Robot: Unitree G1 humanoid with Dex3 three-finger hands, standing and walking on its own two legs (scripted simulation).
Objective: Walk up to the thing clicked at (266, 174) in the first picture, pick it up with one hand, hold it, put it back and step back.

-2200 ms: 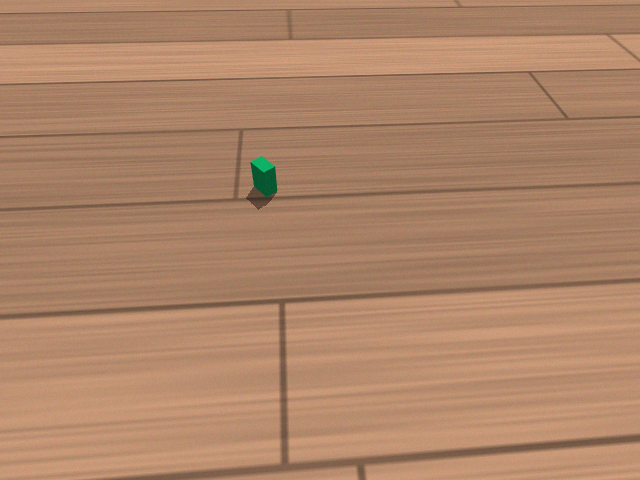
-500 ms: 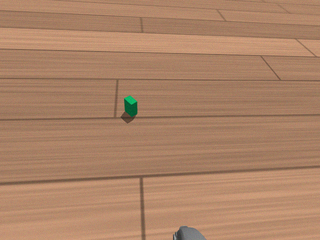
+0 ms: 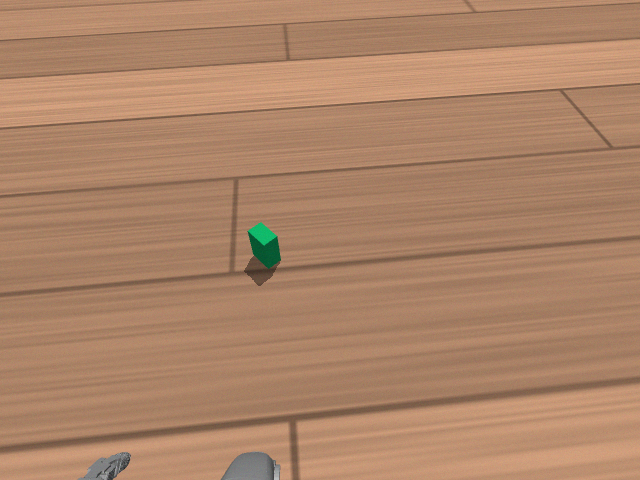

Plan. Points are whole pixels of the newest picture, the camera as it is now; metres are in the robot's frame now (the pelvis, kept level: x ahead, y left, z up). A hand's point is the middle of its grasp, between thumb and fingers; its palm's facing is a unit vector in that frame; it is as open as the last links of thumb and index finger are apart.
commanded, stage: walk up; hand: left
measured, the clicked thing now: (264, 245) +0.99 +0.21 -0.70
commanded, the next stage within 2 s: none
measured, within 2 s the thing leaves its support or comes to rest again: neither
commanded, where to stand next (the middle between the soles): +0.65 +0.00 m, yaw +2 degrees
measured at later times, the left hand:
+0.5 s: hand (124, 407) +0.25 +0.31 -0.15, palm faces -0.03 -0.95 -0.30, open 7.4 cm
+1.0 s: hand (188, 283) +0.45 +0.24 -0.12, palm faces -0.01 -0.91 -0.40, open 7.4 cm
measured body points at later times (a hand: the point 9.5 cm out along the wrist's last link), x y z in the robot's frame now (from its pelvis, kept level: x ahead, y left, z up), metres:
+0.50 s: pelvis +0.22 +0.04 +0.00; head +0.23 +0.07 +0.45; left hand +0.26 +0.36 -0.13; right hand +0.29 -0.27 -0.08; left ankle +0.24 +0.14 -0.74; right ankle +0.27 -0.13 -0.67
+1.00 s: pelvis +0.39 -0.03 +0.00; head +0.40 -0.06 +0.45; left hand +0.45 +0.29 -0.09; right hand +0.46 -0.34 -0.13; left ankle +0.45 +0.14 -0.68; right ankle +0.41 -0.12 -0.74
